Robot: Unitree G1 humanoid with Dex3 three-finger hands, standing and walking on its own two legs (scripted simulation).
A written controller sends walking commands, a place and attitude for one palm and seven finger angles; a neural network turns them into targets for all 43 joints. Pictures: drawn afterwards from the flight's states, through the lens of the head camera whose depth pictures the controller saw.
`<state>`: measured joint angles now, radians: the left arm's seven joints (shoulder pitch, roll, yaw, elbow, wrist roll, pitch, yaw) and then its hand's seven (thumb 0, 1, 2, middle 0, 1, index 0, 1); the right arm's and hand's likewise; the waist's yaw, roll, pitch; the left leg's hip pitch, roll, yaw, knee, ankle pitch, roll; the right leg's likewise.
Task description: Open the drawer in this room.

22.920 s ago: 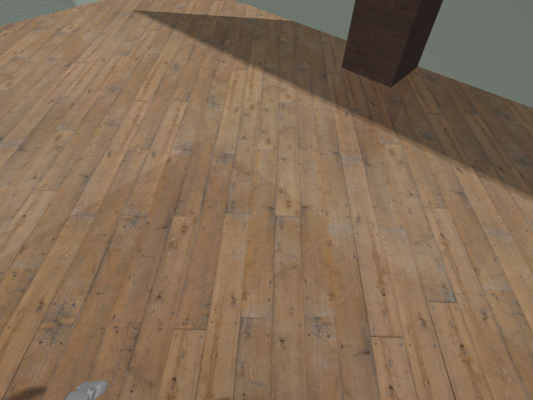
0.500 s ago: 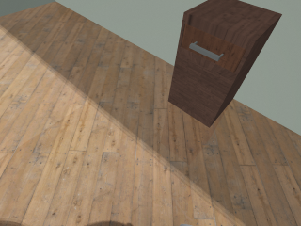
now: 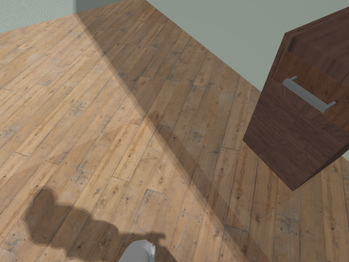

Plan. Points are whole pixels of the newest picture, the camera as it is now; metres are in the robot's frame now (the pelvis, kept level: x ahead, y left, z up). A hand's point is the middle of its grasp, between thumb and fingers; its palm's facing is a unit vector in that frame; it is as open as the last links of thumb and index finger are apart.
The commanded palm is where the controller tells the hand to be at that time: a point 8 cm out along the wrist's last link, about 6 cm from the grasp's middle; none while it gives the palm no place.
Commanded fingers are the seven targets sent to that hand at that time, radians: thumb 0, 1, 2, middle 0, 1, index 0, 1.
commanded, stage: walk to a spot facing it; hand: left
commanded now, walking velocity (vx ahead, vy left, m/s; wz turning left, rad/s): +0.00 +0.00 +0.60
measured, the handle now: (308, 92) +0.74 -0.51 -0.13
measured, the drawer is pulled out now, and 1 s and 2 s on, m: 0.00 0.00 0.00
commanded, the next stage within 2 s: turn to face it in 0.16 s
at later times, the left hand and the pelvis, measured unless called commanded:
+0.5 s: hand (84, 254) +0.16 +0.26 -0.18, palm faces +0.22 -0.95 -0.20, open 7.3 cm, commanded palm none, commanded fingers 0.00 0.90 0.90 -0.20 -0.30 -0.20 -0.30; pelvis +0.14 +0.06 +0.00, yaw +9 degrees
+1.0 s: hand (114, 206) +0.28 +0.20 -0.16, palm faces -0.11 -0.96 -0.27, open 7.3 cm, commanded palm none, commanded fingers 0.00 0.90 0.90 -0.20 -0.30 -0.20 -0.30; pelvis +0.18 +0.01 +0.00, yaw -8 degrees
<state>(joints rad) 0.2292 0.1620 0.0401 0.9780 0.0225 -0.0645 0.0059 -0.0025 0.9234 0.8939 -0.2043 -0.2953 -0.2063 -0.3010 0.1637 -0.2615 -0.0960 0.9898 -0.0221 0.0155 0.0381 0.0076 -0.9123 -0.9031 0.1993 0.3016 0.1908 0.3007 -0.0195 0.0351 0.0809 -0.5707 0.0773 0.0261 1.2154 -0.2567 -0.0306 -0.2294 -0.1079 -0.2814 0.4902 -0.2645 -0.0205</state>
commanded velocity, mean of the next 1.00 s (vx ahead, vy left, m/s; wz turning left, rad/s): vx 0.00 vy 0.00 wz -0.32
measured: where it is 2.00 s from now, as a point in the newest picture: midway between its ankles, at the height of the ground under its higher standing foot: outside the picture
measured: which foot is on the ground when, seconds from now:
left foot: up 0.00-0.24, down 0.26-0.80, up 0.82-1.00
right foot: down 0.00-0.26, up 0.28-0.78, down 0.80-1.00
